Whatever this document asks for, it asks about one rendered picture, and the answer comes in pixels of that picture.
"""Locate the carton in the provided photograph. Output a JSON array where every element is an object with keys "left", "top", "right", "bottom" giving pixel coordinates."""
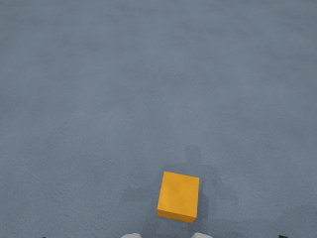
[{"left": 157, "top": 172, "right": 199, "bottom": 224}]

